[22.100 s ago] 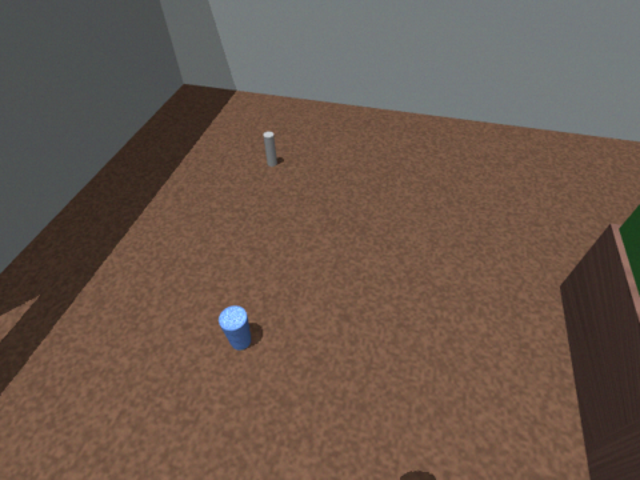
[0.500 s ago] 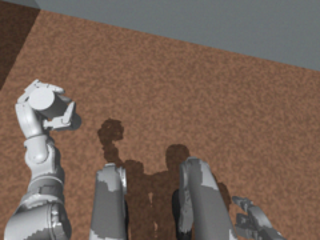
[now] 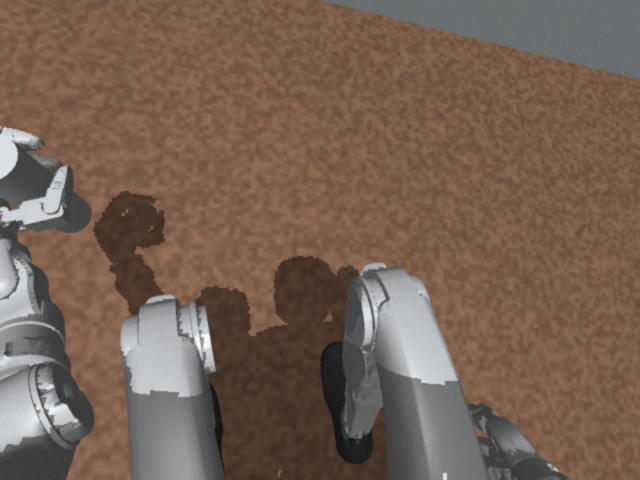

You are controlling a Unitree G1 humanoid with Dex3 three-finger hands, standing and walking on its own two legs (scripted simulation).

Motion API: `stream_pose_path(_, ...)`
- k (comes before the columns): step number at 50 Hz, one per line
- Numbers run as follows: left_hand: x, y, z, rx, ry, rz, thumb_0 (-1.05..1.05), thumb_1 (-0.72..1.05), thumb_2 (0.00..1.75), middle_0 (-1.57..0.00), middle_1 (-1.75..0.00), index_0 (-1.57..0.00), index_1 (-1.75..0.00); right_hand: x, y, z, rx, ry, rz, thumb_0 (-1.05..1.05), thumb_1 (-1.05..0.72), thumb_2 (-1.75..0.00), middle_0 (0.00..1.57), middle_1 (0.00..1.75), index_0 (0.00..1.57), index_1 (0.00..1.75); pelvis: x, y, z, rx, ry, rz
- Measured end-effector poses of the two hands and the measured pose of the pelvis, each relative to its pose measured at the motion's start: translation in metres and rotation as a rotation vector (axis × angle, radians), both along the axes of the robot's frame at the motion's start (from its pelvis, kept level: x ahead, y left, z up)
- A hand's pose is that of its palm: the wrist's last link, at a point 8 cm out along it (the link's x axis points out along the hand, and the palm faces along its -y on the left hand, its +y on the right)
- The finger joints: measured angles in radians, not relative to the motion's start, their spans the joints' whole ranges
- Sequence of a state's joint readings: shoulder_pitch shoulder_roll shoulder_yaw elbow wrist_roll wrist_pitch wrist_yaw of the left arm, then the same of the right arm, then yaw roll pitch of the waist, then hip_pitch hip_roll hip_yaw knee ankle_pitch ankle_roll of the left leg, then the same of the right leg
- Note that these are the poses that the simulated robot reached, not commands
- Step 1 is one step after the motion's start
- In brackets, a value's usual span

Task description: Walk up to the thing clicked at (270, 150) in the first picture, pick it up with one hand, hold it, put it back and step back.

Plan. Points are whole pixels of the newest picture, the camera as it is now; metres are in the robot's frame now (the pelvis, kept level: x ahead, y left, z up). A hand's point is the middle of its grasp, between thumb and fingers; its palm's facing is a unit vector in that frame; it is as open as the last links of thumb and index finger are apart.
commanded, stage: crouch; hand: left
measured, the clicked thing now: (37, 191) +0.46 +0.28 -0.08
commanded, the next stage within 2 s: lower in 0.46 s
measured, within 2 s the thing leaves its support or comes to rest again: rests again in 1.88 s
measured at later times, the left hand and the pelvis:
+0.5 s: hand (52, 197) +0.47 +0.28 -0.12, palm faces +0.34 -0.94 -0.03, open 6.9 cm; pelvis +0.00 +0.01 -0.03, yaw -3 degrees
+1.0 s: hand (74, 212) +0.47 +0.28 -0.19, palm faces +0.38 -0.93 -0.03, open 6.9 cm; pelvis +0.00 +0.01 -0.05, yaw -6 degrees
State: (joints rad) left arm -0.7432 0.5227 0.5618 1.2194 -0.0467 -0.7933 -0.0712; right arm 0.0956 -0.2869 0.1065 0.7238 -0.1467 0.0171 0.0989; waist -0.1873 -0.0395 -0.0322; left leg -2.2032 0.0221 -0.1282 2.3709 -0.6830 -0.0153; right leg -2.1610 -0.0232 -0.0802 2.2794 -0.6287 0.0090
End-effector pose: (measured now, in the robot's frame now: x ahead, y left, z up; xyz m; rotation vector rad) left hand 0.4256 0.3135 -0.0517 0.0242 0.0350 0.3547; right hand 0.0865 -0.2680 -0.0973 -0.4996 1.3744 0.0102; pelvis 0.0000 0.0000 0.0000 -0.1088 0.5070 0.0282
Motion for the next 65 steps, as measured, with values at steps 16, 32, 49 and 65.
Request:
stream_pose_path(16, 0.007, 0.009, -0.049, -0.004, 0.005, -0.007, -0.02, -0.11, 1.18, -0.9, -1.12, -0.96, -1.14, 0.006, -0.004, -0.013, -0.059, 0.046, 0.076, 0.0, -0.89, -0.9, 0.2, 0.3, 0.2, 0.3, 0.003, 0.005, -0.027, -0.039, -0.036, -0.016)
stream_pose_path(32, 0.008, 0.009, -0.078, -0.007, 0.008, 0.0, -0.02, -0.11, 1.18, -0.9, -1.12, -0.96, -1.14, 0.007, 0.0, -0.015, -0.081, 0.085, 0.131, 0.0, -0.9, -0.9, 0.2, 0.3, 0.2, 0.3, 0.003, 0.009, -0.038, -0.07, -0.065, -0.027)
stream_pose_path(49, 0.007, 0.005, -0.129, -0.022, 0.041, 0.033, -0.02, -0.11, 1.18, -0.91, -1.12, -0.96, -1.14, 0.001, 0.001, -0.01, -0.133, 0.137, 0.24, 0.0, -0.91, -0.9, 0.2, 0.3, 0.2, 0.3, -0.001, 0.011, -0.05, -0.106, -0.14, -0.053)
stream_pose_path(65, 0.01, 0.007, -0.154, -0.027, 0.04, 0.029, -0.02, -0.11, 1.18, -0.91, -1.12, -0.96, -1.13, 0.004, 0.005, 0.001, -0.19, 0.16, 0.326, 0.0, -0.9, -0.9, 0.2, 0.3, 0.2, 0.3, -0.004, 0.016, -0.056, -0.147, -0.187, -0.07)
